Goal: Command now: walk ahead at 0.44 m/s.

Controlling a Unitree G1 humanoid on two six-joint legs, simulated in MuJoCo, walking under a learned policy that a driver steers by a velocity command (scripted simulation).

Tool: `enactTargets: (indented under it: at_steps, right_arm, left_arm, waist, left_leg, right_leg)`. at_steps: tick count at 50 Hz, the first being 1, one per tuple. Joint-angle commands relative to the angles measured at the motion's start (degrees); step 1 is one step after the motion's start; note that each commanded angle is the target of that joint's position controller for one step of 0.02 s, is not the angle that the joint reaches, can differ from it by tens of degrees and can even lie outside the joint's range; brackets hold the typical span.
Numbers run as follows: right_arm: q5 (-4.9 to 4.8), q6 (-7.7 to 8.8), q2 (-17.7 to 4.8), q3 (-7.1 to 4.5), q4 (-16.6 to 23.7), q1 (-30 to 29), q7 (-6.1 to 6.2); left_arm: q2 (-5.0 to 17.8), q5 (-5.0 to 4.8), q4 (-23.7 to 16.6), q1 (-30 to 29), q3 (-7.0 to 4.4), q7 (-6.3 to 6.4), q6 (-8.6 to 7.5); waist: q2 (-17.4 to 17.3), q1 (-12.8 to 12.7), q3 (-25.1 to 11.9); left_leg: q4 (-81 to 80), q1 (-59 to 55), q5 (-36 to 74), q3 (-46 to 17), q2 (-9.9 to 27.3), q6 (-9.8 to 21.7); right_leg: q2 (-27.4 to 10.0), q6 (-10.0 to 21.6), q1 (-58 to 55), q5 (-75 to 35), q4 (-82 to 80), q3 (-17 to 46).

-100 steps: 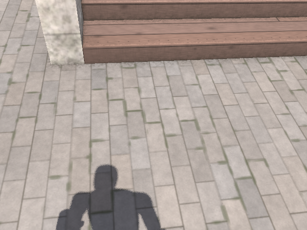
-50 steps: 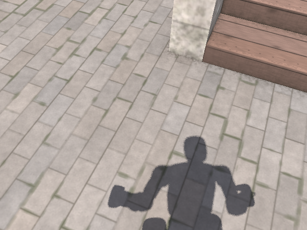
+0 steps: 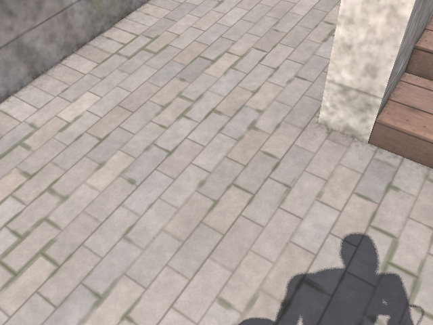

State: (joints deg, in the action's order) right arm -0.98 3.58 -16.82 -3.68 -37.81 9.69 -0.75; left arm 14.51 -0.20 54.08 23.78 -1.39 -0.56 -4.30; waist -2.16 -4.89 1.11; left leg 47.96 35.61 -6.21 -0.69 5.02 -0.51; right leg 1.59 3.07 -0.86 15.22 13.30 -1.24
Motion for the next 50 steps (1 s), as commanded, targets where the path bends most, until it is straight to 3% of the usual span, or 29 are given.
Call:
enactTargets:
  at_steps: [1,3,6,8,9,10,11,12,13,14,15,16,18,20,22,26,29,30,31,32,33,34,36,41,50]
  right_arm:
    - [-0.33,1.46,-0.2,0.82,6.8,-10.9,-1.03]
    - [-0.63,1.66,-0.7,0.82,7.6,-13.2,-1.61]
    - [-0.75,1.97,-2.3,0.44,8.3,-14.5,-2.3]
    - [-0.19,1.99,-4.7,-0.62,7.2,-9.9,-2.12]
    - [0.27,1.93,-6.7,-1.75,4.9,-1.9,-1.67]
    - [0.8,1.77,-8.6,-2.5,2.5,6.5,-0.92]
    - [2.39,1.32,-13.8,-3.33,1.2,13.5,-0.24]
    - [2.41,1.1,-12.1,-2.47,1.0,13.1,-0.79]
    - [1.68,0.67,-8.5,-1.61,1.7,9.4,-0.97]
    - [1.08,0.6,-6.3,-0.81,1.4,4.7,-0.86]
    - [0.92,0.94,-4.9,-0.27,0.7,1.8,-1.14]
    - [1.15,1.39,-3.9,-0.03,0.5,-0.5,-1.28]
    - [2.35,2.1,-3.6,0.03,-0.8,-2.5,-1.5]
    - [2.69,2.64,-3.5,0.28,-2.3,-4.4,-1.45]
    - [2.47,2.17,-4.7,0.08,-3.6,-5.2,-0.83]
    - [2.27,0.27,-6.3,-0.02,-6.4,-2.9,0.04]
    - [1.41,-0.6,-4.4,0.97,-7.8,-3.5,0.12]
    - [1.5,-0.61,-2.5,1.71,-8.8,-1.5,0.1]
    - [2.35,-0.5,-1.4,2.19,-9.4,0.8,0.16]
    - [2.29,-0.53,-0.8,2.1,-10.4,7.1,0.29]
    - [2.6,-0.99,-2.3,2.13,-10.8,4.2,0.76]
    - [2.21,-1.48,-3.9,1.71,-10.6,1.8,1.02]
    - [1.94,-2.32,-4.1,1.64,-11.3,1.1,1.69]
    - [1.34,-2.58,-4.0,1.55,-13.4,0.8,1.77]
    - [1.14,-3.75,-4.2,1.33,-17.6,0.6,2.35]
  left_arm:
    - [10.9,-0.18,-2.9,-0.2,-1.99,0.84,-0.28]
    - [11.2,-0.54,-2.3,1.5,-2.07,0.85,-0.07]
    - [11.7,-1.09,-1.7,2.2,-2.48,0.83,0.43]
    - [13.0,-0.8,-1.9,1.2,-3.07,1.02,0.91]
    - [13.2,-0.52,-2.2,0.2,-3.18,1.15,1.43]
    - [12.2,-0.09,-3.0,-0.2,-2.78,1.38,1.53]
    - [7.4,2.0,-4.9,3.4,-1.37,1.38,1.02]
    - [3.8,0.41,-2.8,10.6,-0.1,0.72,0.28]
    - [11.2,-1.25,-3.0,5.7,-2.21,0.46,-0.11]
    - [11.4,-2.06,-5.2,-0.6,-2.39,0.54,0.03]
    - [9.7,-1.23,-5.6,-3.1,-2.1,0.95,0.35]
    - [9.0,-0.6,-5.6,-3.3,-2.38,1.42,1.08]
    - [6.6,-0.2,-4.8,-0.6,-2.03,1.86,2.63]
    - [5.3,0.3,-5.1,-0.7,-1.72,2.32,3.53]
    - [4.8,0.98,-6.4,-4.0,-1.29,2.54,3.95]
    - [6.9,0.54,-7.9,-10.2,-1.77,2.4,4.74]
    - [6.9,1.29,-8.2,-11.3,-2.06,2.43,4.6]
    - [7.6,1.81,-8.6,-11.7,-2.17,2.58,4.4]
    - [10.2,1.75,-9.3,-11.8,-2.56,2.92,4.17]
    - [13.0,1.02,-8.8,-15.0,-3.12,3.13,4.33]
    - [8.4,0.61,-8.9,-16.2,-2.39,2.53,4.32]
    - [6.4,0.91,-8.7,-16.4,-1.81,2.14,4.14]
    - [6.8,0.92,-7.9,-16.3,-1.81,1.75,3.44]
    - [7.0,0.43,-5.3,-15.3,-1.88,2.0,3.01]
    - [6.6,0.3,-1.7,-16.7,-1.99,2.12,3.76]
  waist:
    - [6.8,-1.3,5.3]
    - [6.7,-1.7,6.5]
    - [7.1,-0.1,6.8]
    - [8.5,3.6,2.6]
    - [8.7,8.3,-2.8]
    - [7.7,12.3,-9.0]
    - [-5.4,11.4,-19.3]
    - [-16.0,8.5,-29.9]
    - [-7.4,9.7,-23.8]
    - [-4.7,8.2,-13.7]
    - [0.6,6.2,-8.3]
    - [0.7,4.3,-6.6]
    - [-1.3,1.8,-6.4]
    - [-2.3,0.5,-6.2]
    - [-3.5,1.0,-6.4]
    - [-2.4,3.8,-5.4]
    - [-1.5,2.8,-3.3]
    - [0.1,2.7,-2.7]
    - [3.8,4.2,-3.3]
    - [12.4,9.6,-3.8]
    - [11.2,7.2,-3.6]
    - [9.1,6.1,-2.2]
    - [7.5,5.6,-2.3]
    - [4.5,5.2,-4.5]
    - [2.1,5.4,-3.5]
  left_leg:
    - [-10.5,2.0,7.5,2.7,-1.5,-0.9]
    - [-14.1,0.2,9.2,2.7,-2.2,-0.4]
    - [-17.7,-0.6,7.1,1.8,-2.7,2.2]
    - [-18.4,-8.1,4.0,3.0,-5.3,4.4]
    - [-19.5,-18.5,5.7,4.5,-7.3,6.2]
    - [-19.1,-33.1,13.0,2.5,-4.7,7.9]
    - [-13.6,-54.4,28.6,-13.4,9.8,13.0]
    - [-22.3,-62.3,28.0,-37.1,20.9,22.0]
    - [-25.3,-53.3,24.3,-31.7,17.8,19.4]
    - [-25.8,-44.6,26.2,-21.6,15.1,17.2]
    - [-27.6,-36.0,30.6,-15.8,12.0,15.8]
    - [-29.3,-30.5,31.1,-12.1,9.9,14.9]
    - [-32.4,-22.4,33.3,-8.0,8.1,15.1]
    - [-33.4,-18.4,35.2,-4.4,7.1,15.5]
    - [-33.7,-17.6,31.6,-2.3,6.2,14.9]
    - [-35.2,-17.7,9.4,-4.4,6.5,13.8]
    - [-32.7,-16.2,-6.3,-5.5,4.5,10.8]
    - [-30.5,-15.6,-8.3,-4.9,2.4,8.1]
    - [-26.4,-15.2,-10.7,-2.9,-0.6,5.1]
    - [-26.6,-16.3,-13.5,0.5,-4.6,3.0]
    - [-26.1,-21.5,-10.7,1.6,-4.5,1.7]
    - [-25.6,-21.8,-9.0,1.4,-4.4,1.8]
    - [-25.0,-22.0,-5.3,0.8,-3.7,2.3]
    - [-24.0,-24.4,3.0,0.4,-2.8,2.1]
    - [-24.0,-26.5,5.0,0.6,-2.5,1.5]
  right_leg:
    - [-12.0,7.6,3.2,-14.7,-7.3,6.9]
    - [-13.4,7.8,2.9,-14.7,-7.4,6.7]
    - [-16.0,6.8,-2.1,-21.3,-4.7,6.3]
    - [-15.8,5.2,-4.9,-41.2,3.0,5.1]
    - [-13.8,3.6,-4.0,-51.6,12.9,3.2]
    - [-11.0,1.3,3.3,-49.1,24.8,2.2]
    - [-4.3,-1.6,20.1,-18.3,45.5,0.8]
    - [4.1,-3.9,30.9,21.3,62.4,7.7]
    - [0.4,-3.8,32.7,19.3,66.1,11.7]
    - [-2.4,-3.7,35.2,16.4,64.6,8.0]
    - [-4.9,-4.2,34.2,13.1,60.6,6.3]
    - [-6.7,-4.4,31.5,10.6,56.5,6.1]
    - [-7.2,-5.4,23.6,7.0,51.9,5.5]
    - [-7.3,-6.3,20.5,5.1,43.7,5.1]
    - [-7.6,-6.6,18.5,0.6,35.1,4.7]
    - [-6.8,-6.0,16.4,-5.1,26.1,4.3]
    - [-5.6,-4.3,10.9,-7.8,15.8,3.2]
    - [-6.9,-3.4,8.3,-12.8,11.0,5.1]
    - [-11.1,-2.1,6.0,-22.1,9.7,9.3]
    - [-12.6,1.1,8.7,-16.8,10.6,11.1]
    - [-9.9,0.6,13.3,-7.5,9.4,9.6]
    - [-8.1,-0.8,14.4,-5.6,9.3,8.3]
    - [-6.9,-2.0,13.1,-11.5,10.6,7.0]
    - [-6.2,-1.4,9.4,-22.2,13.4,5.7]
    - [-5.0,-0.9,9.1,-22.3,13.2,4.5]
